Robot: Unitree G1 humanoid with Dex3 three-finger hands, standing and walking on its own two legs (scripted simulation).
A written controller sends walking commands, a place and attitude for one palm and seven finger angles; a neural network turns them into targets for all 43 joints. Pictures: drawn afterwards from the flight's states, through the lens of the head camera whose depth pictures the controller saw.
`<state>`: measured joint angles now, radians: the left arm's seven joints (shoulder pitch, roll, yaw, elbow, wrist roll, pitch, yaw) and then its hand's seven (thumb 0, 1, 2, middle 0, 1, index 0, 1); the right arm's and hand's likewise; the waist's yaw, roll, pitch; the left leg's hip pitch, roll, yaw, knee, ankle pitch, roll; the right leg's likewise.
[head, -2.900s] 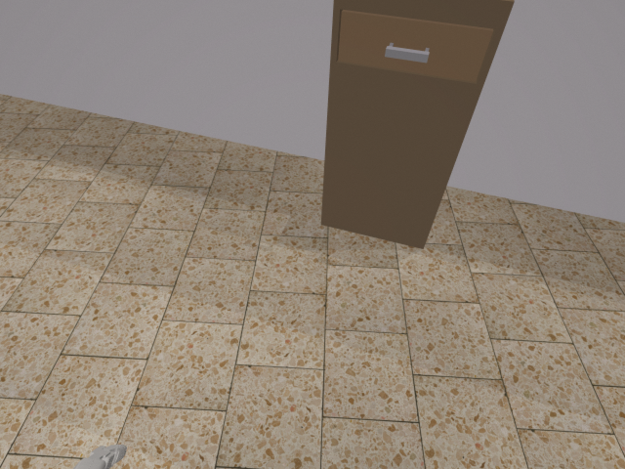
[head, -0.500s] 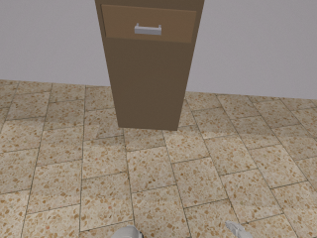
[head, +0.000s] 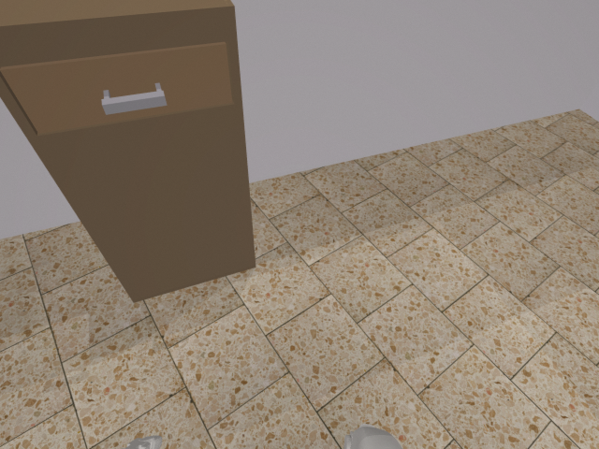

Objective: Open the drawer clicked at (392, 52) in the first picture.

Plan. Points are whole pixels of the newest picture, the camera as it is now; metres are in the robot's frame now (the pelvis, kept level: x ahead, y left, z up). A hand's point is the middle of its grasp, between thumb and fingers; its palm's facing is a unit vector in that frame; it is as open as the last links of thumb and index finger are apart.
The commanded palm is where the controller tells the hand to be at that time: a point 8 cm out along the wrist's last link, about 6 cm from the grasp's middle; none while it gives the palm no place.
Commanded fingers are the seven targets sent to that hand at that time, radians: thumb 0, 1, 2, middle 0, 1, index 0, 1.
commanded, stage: turn to face it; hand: left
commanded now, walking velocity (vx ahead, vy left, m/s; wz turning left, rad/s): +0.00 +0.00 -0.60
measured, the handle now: (134, 96) +0.75 +0.37 +0.05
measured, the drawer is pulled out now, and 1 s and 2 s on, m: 0.00 0.00 0.00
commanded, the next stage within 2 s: take the last steps up to it in 1.00 s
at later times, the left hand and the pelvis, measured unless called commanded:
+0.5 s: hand out of the picture +0.11 +0.20 -0.20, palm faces +0.14 -0.98 -0.15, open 7.3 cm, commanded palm none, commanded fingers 0.00 0.90 0.90 -0.20 -0.30 -0.20 -0.30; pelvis +0.02 +0.01 -0.02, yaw +5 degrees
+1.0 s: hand out of the picture +0.01 +0.21 -0.16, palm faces +0.30 -0.92 -0.24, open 7.4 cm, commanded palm none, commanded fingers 0.00 0.90 0.90 -0.20 -0.30 -0.20 -0.30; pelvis -0.01 +0.00 +0.01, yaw +15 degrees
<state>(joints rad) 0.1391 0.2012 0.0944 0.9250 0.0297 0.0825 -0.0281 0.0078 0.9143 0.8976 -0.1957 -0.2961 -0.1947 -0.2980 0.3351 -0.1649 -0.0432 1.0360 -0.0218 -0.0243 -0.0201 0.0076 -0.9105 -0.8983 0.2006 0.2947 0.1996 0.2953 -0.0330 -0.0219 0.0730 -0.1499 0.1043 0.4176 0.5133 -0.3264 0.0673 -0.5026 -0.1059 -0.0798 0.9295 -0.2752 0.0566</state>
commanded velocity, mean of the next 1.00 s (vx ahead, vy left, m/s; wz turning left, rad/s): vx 0.00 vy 0.00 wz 0.41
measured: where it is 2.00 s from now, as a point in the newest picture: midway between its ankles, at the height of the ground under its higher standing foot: outside the picture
